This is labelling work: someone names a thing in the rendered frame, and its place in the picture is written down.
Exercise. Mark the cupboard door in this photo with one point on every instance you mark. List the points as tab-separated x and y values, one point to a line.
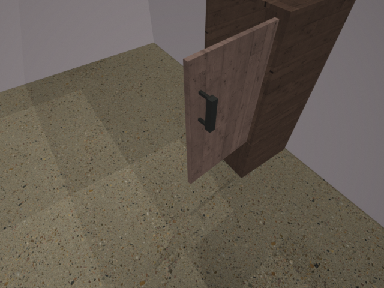
233	71

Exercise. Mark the handle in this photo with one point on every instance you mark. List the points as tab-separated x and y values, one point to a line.
211	111

